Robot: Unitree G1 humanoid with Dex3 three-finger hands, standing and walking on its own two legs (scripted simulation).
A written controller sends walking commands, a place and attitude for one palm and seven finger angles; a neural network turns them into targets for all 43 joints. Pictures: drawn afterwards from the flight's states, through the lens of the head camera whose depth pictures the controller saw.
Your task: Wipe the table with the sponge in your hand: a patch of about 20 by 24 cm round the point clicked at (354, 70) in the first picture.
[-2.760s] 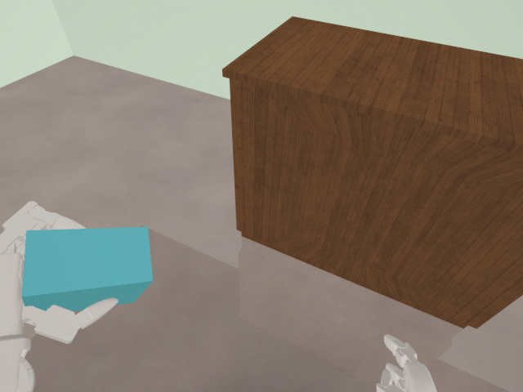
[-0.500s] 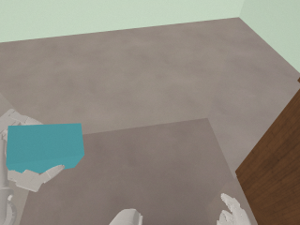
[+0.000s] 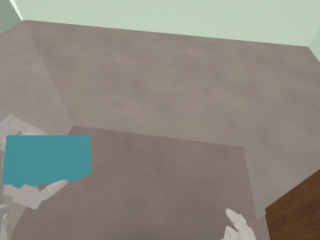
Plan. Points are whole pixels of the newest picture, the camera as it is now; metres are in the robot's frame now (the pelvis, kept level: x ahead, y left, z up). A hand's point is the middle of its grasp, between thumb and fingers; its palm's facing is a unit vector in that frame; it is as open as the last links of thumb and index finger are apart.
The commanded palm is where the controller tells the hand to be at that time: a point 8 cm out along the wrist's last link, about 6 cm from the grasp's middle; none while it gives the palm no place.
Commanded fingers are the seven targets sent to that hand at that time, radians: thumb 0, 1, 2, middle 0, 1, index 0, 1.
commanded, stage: walk to a spot facing it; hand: left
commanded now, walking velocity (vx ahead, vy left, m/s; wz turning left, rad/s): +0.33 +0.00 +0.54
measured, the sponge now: (60, 161) +0.22 +0.20 +0.16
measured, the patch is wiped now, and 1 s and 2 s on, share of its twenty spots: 0.00 0.00 0.00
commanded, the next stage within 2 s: turn to face it in 0.98 s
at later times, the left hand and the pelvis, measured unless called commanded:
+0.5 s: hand out of the picture +0.18 +0.30 +0.17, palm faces +0.63 -0.67 -0.38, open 10.7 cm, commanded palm +0.12 +0.33 +0.18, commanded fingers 0.00 0.10 1.30 -1.20 -1.60 -1.20 -1.60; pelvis +0.03 +0.01 -0.02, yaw +15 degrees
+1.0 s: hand (19, 138) +0.26 +0.30 +0.16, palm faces +0.68 -0.59 -0.44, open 10.7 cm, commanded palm +0.18 +0.33 +0.18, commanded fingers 0.00 0.10 1.30 -1.20 -1.60 -1.20 -1.60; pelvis +0.15 +0.00 -0.01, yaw +24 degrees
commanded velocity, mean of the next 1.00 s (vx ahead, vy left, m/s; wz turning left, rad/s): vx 0.32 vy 0.00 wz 0.36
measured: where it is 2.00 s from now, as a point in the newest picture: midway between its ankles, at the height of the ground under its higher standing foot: outside the picture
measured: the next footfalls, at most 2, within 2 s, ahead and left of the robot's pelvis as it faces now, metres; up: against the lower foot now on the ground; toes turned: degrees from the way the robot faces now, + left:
right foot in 0.08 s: +0.05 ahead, -0.13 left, +0.00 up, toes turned -4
left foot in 0.48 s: +0.07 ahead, +0.16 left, +0.00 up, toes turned +25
